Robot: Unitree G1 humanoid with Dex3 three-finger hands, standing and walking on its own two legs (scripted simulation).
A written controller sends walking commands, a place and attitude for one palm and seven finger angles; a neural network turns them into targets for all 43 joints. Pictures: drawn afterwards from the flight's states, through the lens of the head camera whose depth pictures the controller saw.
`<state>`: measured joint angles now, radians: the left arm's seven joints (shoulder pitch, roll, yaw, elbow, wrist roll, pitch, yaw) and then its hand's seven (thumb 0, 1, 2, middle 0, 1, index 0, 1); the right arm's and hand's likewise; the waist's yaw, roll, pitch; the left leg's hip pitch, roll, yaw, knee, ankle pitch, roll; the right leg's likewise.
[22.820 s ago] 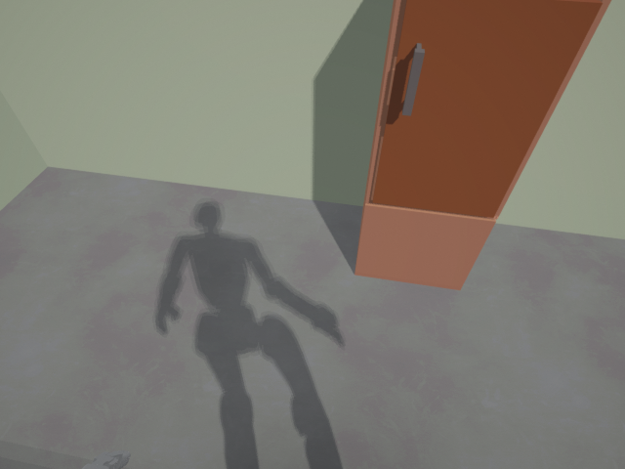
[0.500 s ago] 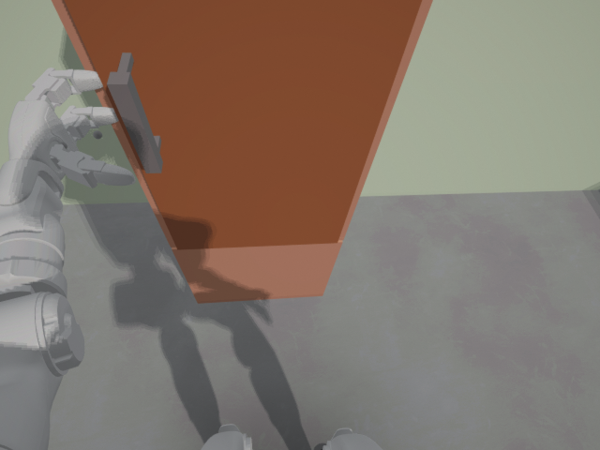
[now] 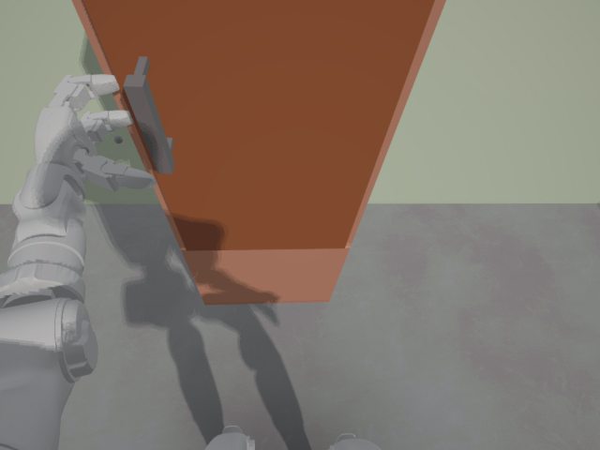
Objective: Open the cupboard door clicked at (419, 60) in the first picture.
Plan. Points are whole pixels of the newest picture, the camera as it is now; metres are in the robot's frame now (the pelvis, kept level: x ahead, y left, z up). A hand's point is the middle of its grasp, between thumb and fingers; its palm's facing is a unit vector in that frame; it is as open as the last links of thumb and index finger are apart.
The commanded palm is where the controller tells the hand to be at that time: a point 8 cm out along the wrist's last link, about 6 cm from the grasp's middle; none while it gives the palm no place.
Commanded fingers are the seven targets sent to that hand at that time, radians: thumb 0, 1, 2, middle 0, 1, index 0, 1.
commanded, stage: slide the fingers in behind the handle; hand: left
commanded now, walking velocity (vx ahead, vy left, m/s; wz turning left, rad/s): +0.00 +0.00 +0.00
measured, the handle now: (155, 119) +0.52 +0.19 +0.11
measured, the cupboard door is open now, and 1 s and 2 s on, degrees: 0 0 0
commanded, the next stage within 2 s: move the hooked fingers beside the handle in 1.00 s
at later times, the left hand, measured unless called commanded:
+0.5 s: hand (124, 142) +0.48 +0.22 +0.12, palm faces +0.10 -1.00 +0.00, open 14.8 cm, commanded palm +0.46 +0.21 +0.11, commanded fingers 0.00 -0.50 0.30 -0.30 -1.20 -0.30 -1.20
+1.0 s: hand (130, 144) +0.47 +0.21 +0.11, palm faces +0.13 -0.99 -0.03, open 15.2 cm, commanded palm +0.46 +0.19 +0.11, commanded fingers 0.00 -0.50 0.30 -0.30 -1.20 -0.30 -1.20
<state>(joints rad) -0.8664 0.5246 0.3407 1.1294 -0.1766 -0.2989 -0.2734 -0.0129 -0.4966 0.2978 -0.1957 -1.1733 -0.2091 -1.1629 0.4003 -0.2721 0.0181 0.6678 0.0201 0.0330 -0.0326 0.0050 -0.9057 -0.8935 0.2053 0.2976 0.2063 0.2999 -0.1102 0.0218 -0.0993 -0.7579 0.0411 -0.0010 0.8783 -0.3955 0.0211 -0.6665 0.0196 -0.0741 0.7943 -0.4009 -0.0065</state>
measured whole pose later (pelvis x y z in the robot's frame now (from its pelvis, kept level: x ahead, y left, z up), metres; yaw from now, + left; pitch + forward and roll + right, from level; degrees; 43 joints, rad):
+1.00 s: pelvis -0.01 +0.00 +0.00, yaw +4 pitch +16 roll -3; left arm -0.95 0.38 0.11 1.11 -0.21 -0.31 -0.07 -0.01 -0.50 0.30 -0.07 -1.13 -0.04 -1.15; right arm 0.36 -0.26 0.00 0.74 0.00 -0.06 0.00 0.01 -0.91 -0.89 0.20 0.30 0.21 0.30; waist -0.05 0.03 -0.08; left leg -0.79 -0.01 -0.06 0.90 -0.38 0.02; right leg -0.67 -0.02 -0.12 0.82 -0.42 0.00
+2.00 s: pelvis +0.00 +0.00 +0.00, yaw +2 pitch +16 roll -3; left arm -0.88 0.46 0.24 1.11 -0.20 -0.31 -0.21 -0.01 -0.50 0.30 -0.15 -1.16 -0.14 -1.17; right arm 0.37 -0.27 0.01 0.71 0.02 -0.01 -0.02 0.01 -0.91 -0.89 0.20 0.30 0.21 0.30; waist -0.08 0.03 -0.10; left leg -0.76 0.01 -0.03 0.88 -0.39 0.02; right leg -0.66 0.00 -0.09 0.80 -0.42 -0.01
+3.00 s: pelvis +0.00 +0.00 +0.00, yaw -1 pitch +16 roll -3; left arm -0.81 0.58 0.42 1.12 -0.16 -0.31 -0.37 -0.01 -0.50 0.30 -0.30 -1.20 -0.30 -1.20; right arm 0.39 -0.28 0.03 0.64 0.03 0.07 -0.06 0.01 -0.91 -0.89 0.21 0.30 0.21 0.30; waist -0.13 0.02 -0.10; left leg -0.75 0.05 0.01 0.87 -0.39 0.02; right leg -0.67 0.03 -0.04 0.78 -0.39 0.00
